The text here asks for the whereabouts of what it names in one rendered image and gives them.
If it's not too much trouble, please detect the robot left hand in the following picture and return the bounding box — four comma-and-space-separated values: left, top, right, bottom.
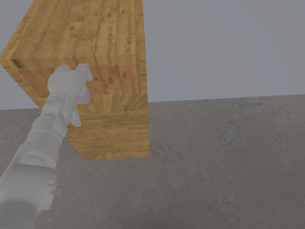
48, 63, 93, 127

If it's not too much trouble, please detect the robot left upper arm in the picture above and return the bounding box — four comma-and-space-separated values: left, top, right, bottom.
0, 163, 58, 229

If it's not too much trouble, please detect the left robot forearm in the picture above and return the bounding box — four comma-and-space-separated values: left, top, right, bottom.
0, 93, 75, 191

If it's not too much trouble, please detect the handle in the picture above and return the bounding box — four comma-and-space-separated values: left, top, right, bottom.
74, 83, 91, 104

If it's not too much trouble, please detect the cabinet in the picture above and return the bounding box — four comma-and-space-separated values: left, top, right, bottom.
0, 0, 151, 161

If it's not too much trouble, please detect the drawer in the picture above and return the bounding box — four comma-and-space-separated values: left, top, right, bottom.
14, 63, 141, 98

